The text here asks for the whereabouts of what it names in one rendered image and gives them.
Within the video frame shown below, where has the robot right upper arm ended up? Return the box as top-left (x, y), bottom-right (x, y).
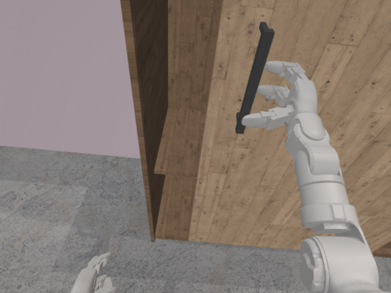
top-left (300, 236), bottom-right (391, 293)

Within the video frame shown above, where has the right robot hand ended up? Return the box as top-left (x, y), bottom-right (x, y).
top-left (241, 61), bottom-right (318, 130)

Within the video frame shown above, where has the left robot hand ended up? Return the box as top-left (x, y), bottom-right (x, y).
top-left (70, 253), bottom-right (115, 293)

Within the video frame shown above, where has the right robot forearm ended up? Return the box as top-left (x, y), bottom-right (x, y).
top-left (286, 112), bottom-right (379, 285)

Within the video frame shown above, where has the handle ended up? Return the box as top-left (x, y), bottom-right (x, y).
top-left (235, 22), bottom-right (275, 134)

